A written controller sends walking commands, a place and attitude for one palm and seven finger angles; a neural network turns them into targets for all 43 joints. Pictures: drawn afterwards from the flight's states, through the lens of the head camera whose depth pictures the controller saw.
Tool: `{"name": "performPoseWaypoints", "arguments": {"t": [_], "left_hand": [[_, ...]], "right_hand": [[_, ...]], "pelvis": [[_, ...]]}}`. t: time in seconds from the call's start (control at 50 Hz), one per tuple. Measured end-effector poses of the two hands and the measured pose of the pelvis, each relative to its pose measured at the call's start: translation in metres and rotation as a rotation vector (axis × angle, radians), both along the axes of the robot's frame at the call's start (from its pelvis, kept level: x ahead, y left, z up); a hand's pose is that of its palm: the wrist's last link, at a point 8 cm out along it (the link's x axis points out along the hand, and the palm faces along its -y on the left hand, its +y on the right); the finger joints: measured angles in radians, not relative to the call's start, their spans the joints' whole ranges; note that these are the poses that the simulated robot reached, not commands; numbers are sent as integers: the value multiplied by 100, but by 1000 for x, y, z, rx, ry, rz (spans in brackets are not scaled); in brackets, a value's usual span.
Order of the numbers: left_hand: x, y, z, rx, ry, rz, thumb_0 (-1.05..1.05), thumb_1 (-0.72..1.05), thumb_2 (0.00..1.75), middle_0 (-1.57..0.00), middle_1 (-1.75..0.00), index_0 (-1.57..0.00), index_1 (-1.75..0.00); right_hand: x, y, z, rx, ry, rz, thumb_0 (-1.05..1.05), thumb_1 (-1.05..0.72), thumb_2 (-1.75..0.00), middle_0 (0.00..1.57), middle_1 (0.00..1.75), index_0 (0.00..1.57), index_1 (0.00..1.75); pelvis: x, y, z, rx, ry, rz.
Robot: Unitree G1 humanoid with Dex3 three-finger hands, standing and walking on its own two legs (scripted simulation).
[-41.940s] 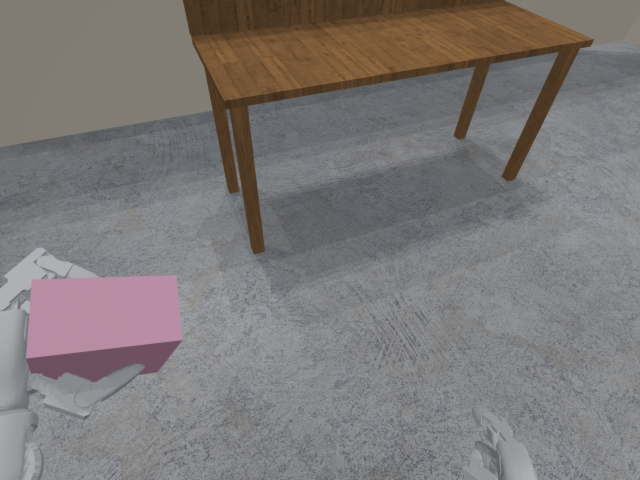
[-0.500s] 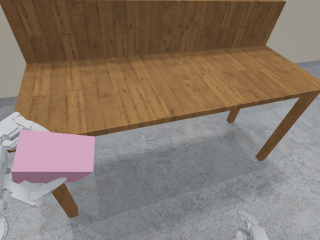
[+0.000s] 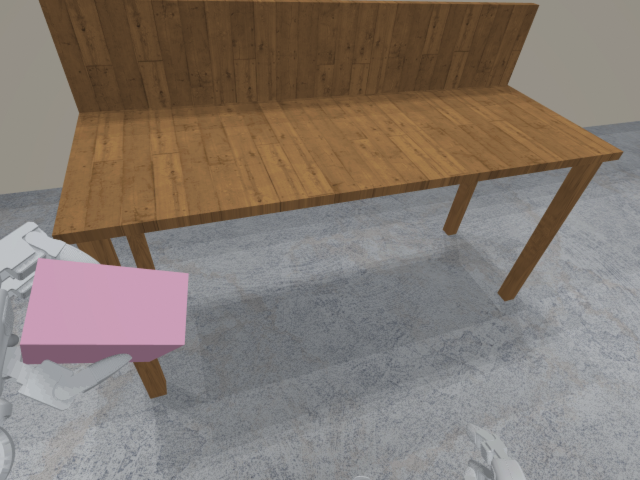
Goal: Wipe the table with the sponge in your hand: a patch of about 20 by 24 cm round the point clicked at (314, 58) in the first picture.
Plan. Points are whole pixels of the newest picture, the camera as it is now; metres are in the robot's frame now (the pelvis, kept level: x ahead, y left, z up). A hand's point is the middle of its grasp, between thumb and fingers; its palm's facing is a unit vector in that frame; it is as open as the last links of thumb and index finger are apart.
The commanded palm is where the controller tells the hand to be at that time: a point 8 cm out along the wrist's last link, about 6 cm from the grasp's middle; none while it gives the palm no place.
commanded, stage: stop stepping back and stand still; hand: left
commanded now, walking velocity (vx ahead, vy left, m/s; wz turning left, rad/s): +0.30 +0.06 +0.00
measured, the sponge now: (125, 320) +0.22 +0.20 +0.17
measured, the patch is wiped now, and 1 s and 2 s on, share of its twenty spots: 0.95 0.95 0.95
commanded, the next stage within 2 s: stand and wait in 1.42 s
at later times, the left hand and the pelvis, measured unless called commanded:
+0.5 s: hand (55, 377) +0.14 +0.21 +0.20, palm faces +0.39 -0.83 -0.39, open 10.4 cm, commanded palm +0.09 +0.25 +0.22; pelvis -0.07 -0.03 +0.02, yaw +0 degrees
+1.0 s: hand (42, 374) +0.15 +0.23 +0.20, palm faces +0.45 -0.82 -0.34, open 10.5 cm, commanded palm +0.09 +0.26 +0.22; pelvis -0.05 -0.02 +0.03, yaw +3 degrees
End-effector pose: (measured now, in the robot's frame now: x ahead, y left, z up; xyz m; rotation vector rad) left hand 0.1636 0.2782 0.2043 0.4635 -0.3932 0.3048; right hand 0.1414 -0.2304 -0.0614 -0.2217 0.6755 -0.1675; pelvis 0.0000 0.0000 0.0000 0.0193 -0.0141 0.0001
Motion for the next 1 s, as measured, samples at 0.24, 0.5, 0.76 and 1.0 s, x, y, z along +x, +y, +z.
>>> {"name": "performPoseWaypoints", "arguments": {"t": [0.24, 0.5, 0.76, 1.0], "left_hand": [[-32, -22, 4, -25, 38, 67, -1, -52, 102, -69, -130, -71, -131], [-59, -24, 11, 4, 47, 43, -1, -53, 103, -70, -129, -71, -130], [-74, -30, -1, -87, 77, 60, -1, -52, 103, -70, -130, -71, -131], [-58, -14, 5, -86, 107, 141, -1, -52, 103, -70, -130, -71, -131]], "right_hand": [[-43, -21, -7, 54, 8, 44, 1, -90, -90, 20, 30, 20, 30], [-71, -45, 20, -32, -20, -56, 2, -91, -90, 20, 30, 20, 30], [-67, -31, 8, -22, 66, 30, 2, -90, -90, 20, 30, 20, 30], [-33, -12, 18, 25, 20, 70, 2, -90, -90, 20, 30, 20, 30]], "pelvis": [[-39, -27, 7, -51, -30, 22], [-67, -28, 19, -11, -9, -2], [-68, -27, 19, -43, -21, 37], [-53, -23, 30, -43, -15, 45]]}}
